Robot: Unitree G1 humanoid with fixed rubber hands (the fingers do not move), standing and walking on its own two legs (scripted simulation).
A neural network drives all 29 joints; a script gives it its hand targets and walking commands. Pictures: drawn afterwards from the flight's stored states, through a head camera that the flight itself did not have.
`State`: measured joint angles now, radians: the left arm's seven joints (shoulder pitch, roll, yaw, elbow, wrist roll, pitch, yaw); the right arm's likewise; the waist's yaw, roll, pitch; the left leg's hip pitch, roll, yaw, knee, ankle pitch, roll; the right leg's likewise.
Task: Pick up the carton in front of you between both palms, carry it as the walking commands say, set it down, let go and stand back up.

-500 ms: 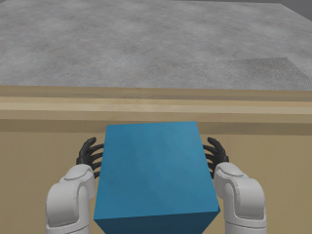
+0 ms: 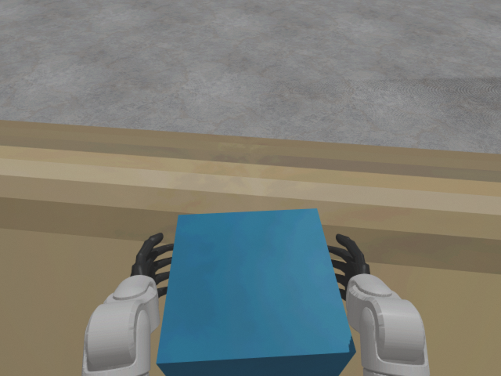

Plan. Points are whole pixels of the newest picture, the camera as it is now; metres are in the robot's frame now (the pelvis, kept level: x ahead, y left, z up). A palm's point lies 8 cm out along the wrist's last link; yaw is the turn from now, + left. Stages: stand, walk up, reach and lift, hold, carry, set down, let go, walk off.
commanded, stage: carry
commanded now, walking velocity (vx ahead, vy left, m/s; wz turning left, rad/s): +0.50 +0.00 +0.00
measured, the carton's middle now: (252, 311) +0.25 +0.01 -0.02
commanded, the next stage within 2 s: none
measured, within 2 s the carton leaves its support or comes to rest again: neither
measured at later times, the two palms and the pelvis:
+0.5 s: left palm (186, 104) +0.66 +0.15 +0.09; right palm (323, 116) +0.62 -0.14 +0.09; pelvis +0.33 +0.04 -0.01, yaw -4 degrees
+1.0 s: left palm (212, 44) +1.00 +0.13 +0.07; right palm (311, 47) +1.01 -0.17 +0.06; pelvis +0.64 -0.03 -0.02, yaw -2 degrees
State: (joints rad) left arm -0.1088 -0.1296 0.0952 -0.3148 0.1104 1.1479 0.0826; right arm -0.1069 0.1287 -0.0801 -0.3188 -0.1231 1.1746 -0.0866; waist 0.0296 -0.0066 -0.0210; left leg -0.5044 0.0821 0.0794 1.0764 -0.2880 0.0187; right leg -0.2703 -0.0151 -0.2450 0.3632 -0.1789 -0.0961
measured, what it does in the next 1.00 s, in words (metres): walks ahead: left foot, then right foot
